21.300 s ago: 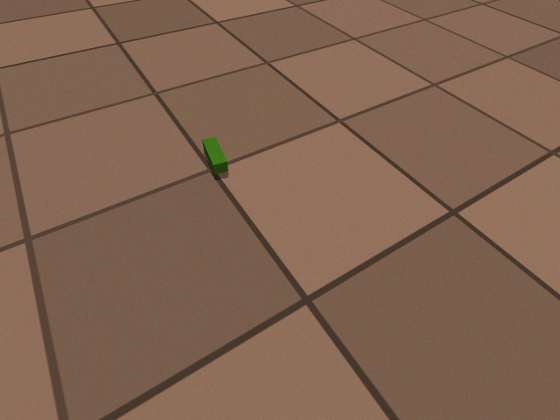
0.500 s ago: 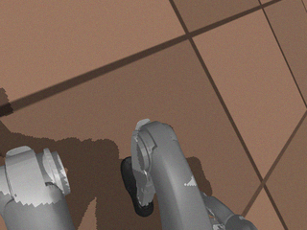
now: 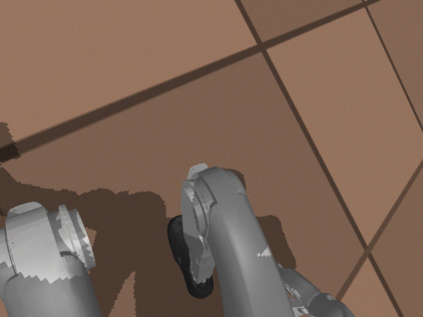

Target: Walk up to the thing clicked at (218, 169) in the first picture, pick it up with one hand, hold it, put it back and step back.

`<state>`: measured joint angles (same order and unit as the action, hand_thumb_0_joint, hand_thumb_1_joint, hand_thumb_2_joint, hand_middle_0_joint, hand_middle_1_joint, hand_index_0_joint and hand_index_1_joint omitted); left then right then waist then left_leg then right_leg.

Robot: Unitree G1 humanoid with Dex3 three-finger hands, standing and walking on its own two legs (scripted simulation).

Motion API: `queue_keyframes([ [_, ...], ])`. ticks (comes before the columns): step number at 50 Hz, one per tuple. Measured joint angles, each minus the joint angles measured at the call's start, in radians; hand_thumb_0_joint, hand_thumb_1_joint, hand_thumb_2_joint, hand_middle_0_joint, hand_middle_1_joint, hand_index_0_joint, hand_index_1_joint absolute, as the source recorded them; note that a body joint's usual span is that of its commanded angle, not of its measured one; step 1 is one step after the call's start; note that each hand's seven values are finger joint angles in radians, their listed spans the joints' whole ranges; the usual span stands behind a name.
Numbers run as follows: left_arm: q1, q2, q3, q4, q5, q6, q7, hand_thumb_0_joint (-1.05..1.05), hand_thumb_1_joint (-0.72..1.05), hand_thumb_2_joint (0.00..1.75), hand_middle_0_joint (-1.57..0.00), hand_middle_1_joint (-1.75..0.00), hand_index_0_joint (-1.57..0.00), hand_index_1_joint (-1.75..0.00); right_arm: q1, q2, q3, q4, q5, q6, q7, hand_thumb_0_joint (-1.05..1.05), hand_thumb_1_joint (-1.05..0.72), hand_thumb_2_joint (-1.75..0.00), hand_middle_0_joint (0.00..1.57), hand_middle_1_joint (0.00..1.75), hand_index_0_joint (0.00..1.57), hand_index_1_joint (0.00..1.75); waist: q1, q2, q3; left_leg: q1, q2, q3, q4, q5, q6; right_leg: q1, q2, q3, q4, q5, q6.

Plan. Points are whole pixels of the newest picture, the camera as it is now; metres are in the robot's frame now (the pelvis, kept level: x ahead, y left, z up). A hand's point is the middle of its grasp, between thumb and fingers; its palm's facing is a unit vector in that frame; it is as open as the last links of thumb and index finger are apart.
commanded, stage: close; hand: left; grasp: from above
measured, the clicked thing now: out of the picture +0.41 +0.38 -0.26
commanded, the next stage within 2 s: settle in 0.20 s
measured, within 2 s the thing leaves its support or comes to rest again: leaves its support in 0.62 s
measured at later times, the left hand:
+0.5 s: hand out of the picture +0.40 +0.37 -0.23, palm faces -0.41 -0.21 -0.89, open 10.6 cm
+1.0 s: hand out of the picture +0.38 +0.39 -0.14, palm faces -0.44 -0.15 -0.88, open 10.5 cm
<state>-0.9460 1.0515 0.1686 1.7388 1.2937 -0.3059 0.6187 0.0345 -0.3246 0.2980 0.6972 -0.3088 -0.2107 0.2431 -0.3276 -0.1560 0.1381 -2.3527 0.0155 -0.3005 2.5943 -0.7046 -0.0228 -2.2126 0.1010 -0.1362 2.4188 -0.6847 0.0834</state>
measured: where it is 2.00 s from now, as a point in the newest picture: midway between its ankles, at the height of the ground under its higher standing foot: (141, 296)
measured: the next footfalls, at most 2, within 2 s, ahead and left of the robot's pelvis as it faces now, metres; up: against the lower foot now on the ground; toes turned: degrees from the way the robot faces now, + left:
none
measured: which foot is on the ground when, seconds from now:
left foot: down 0.00-1.00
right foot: down 0.00-1.00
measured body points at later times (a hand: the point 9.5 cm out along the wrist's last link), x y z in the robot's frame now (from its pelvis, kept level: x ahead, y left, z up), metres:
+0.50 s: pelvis +0.00 +0.00 +0.00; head +0.24 +0.15 +0.35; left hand +0.42 +0.38 -0.18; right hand +0.09 -0.25 -0.06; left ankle +0.06 +0.13 -0.26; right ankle +0.12 -0.13 -0.26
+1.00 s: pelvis +0.00 +0.00 +0.03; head +0.21 +0.11 +0.41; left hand +0.40 +0.39 -0.09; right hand +0.14 -0.25 -0.07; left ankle +0.06 +0.13 -0.26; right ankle +0.12 -0.13 -0.26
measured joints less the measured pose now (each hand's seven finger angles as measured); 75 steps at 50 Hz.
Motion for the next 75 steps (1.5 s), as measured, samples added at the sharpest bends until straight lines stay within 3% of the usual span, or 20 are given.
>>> queue_keyframes([
  [15,-0.003,-0.006,-0.009,-0.012,-0.007,0.01,0.005,-0.01,-0.11,0.74,-0.46,-0.93,-0.53,-0.82,0.011,-0.005,-0.009,0.001,0.003,-0.002,-0.006,0.0,-0.89,-0.9,0.2,0.29,0.2,0.3,0.0,-0.002,-0.001,0.002,-0.001,0.003,-0.005,0.001,-0.001,0.002,-0.003,0.001,-0.003,0.0,-0.002],
  [23,0.018,-0.027,0.013,-0.053,-0.01,0.028,-0.02,0.0,-0.12,0.74,-0.48,-0.91,-0.55,-0.8,0.018,0.001,-0.023,0.008,0.008,0.004,-0.004,0.0,-0.9,-0.9,0.21,0.29,0.2,0.3,0.006,0.008,-0.015,-0.005,-0.004,0.004,-0.009,0.001,0.0,-0.001,-0.008,0.0,-0.007,-0.004,-0.006],
  [30,0.077,-0.076,0.045,-0.16,-0.021,0.047,-0.071,-0.01,-0.11,0.72,-0.49,-0.88,-0.56,-0.79,0.037,0.007,-0.058,0.015,0.021,0.016,-0.001,0.0,-0.9,-0.9,0.21,0.29,0.2,0.3,0.024,0.025,-0.046,-0.013,-0.008,0.011,-0.017,-0.001,0.002,-0.005,-0.016,0.003,-0.01,-0.012,-0.016],
  [37,0.159,-0.173,0.028,-0.358,-0.031,0.056,-0.13,-0.01,-0.09,0.68,-0.52,-0.83,-0.58,-0.75,0.058,0.017,-0.124,0.034,0.068,0.043,0.009,0.0,-0.9,-0.9,0.21,0.29,0.2,0.3,0.073,0.063,-0.114,-0.016,-0.014,0.037,-0.042,-0.002,0.002,-0.008,-0.035,0.017,-0.016,-0.026,-0.036],
  [43,0.13,-0.219,-0.041,-0.36,-0.059,0.099,-0.177,-0.01,-0.09,0.66,-0.54,-0.81,-0.6,-0.72,0.043,0.027,-0.17,0.035,0.117,0.07,0.002,0.0,-0.9,-0.9,0.21,0.29,0.2,0.3,0.104,0.108,-0.173,-0.014,-0.009,0.073,-0.086,0.011,0.014,-0.01,-0.044,0.043,-0.041,-0.027,-0.024],
  [49,0.086,-0.234,-0.077,-0.347,-0.096,0.122,-0.259,0.0,-0.09,0.66,-0.55,-0.79,-0.61,-0.7,0.037,0.03,-0.189,0.016,0.145,0.084,-0.012,0.0,-0.9,-0.89,0.2,0.29,0.2,0.3,0.121,0.133,-0.169,0.0,-0.004,0.101,-0.132,0.035,0.019,-0.007,-0.049,0.063,-0.07,-0.01,-0.023],
  [56,0.102,-0.246,-0.061,-0.421,-0.1,0.083,-0.334,0.0,-0.1,0.66,-0.57,-0.77,-0.64,-0.68,0.073,0.033,-0.194,0.012,0.164,0.122,-0.039,0.0,-0.9,-0.9,0.2,0.29,0.2,0.3,0.128,0.133,-0.157,0.019,-0.009,0.107,-0.16,0.043,0.01,0.005,-0.057,0.069,-0.087,-0.005,-0.015],
  [65,0.136,-0.255,-0.025,-0.519,-0.076,0.055,-0.347,0.0,-0.11,0.66,-0.59,-0.75,-0.65,-0.66,0.11,0.031,-0.221,0.012,0.179,0.171,-0.068,0.0,-0.9,-0.9,0.21,0.29,0.2,0.3,0.125,0.132,-0.164,0.036,-0.013,0.112,-0.192,0.054,-0.001,0.015,-0.065,0.07,-0.105,0.002,-0.021],
  [70,0.132,-0.263,-0.026,-0.521,-0.104,0.086,-0.361,0.0,-0.12,0.66,-0.6,-0.75,-0.66,-0.66,0.116,0.036,-0.237,0.013,0.185,0.179,-0.08,0.0,-0.9,-0.9,0.2,0.29,0.2,0.3,0.124,0.14,-0.185,0.051,-0.008,0.118,-0.218,0.058,0.001,0.026,-0.065,0.073,-0.13,0.009,-0.021],
  [75,0.16,-0.296,-0.047,-0.556,-0.133,0.12,-0.416,0.0,-0.11,0.66,-0.59,-0.75,-0.66,-0.66,0.13,0.047,-0.257,0.013,0.206,0.194,-0.091,0.0,-0.9,-0.9,0.2,0.29,0.2,0.3,0.135,0.158,-0.221,0.081,-0.005,0.134,-0.262,0.059,0.007,0.053,-0.07,0.082,-0.169,0.008,-0.025],
])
